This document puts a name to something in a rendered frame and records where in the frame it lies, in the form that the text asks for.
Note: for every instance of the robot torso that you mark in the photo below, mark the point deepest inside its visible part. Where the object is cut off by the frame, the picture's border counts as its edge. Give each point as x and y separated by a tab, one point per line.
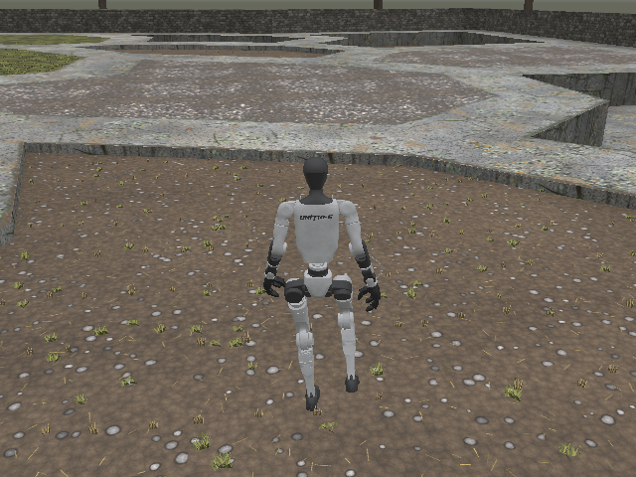
317	234

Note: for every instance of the robot right hand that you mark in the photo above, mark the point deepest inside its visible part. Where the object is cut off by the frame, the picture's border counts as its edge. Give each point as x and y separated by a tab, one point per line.
375	296

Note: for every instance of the robot left hand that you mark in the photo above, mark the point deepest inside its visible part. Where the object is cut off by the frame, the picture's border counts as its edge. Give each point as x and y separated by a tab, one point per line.
278	282

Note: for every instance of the robot right upper arm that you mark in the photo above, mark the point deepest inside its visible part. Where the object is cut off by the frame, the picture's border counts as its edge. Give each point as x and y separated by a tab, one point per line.
348	210

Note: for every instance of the robot left forearm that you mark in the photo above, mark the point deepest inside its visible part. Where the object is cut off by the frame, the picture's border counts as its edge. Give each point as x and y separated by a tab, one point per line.
273	261

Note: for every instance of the robot left upper arm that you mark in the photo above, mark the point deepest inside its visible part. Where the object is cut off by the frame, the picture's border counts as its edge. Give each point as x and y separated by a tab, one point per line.
285	211

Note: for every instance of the robot right foot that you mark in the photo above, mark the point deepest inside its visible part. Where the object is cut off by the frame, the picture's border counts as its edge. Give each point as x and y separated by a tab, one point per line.
352	385

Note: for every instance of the robot right forearm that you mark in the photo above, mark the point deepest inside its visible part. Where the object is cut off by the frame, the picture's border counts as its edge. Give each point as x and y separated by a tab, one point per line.
363	260

